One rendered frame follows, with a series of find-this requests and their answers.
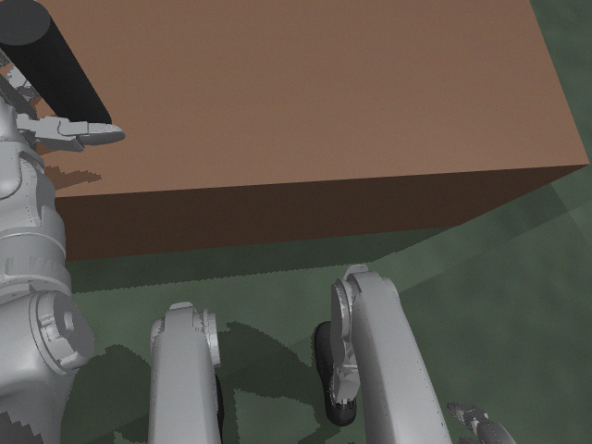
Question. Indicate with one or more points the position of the right robot hand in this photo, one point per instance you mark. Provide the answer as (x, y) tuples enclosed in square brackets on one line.
[(477, 422)]

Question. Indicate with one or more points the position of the right robot foot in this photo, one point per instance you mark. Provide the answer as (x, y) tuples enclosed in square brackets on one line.
[(337, 414)]

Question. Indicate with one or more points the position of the can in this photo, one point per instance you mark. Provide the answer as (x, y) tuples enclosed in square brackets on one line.
[(32, 41)]

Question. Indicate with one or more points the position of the left robot hand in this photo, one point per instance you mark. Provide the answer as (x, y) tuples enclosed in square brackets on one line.
[(18, 120)]

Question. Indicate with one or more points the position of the left robot arm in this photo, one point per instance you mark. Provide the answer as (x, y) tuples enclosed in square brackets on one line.
[(44, 340)]

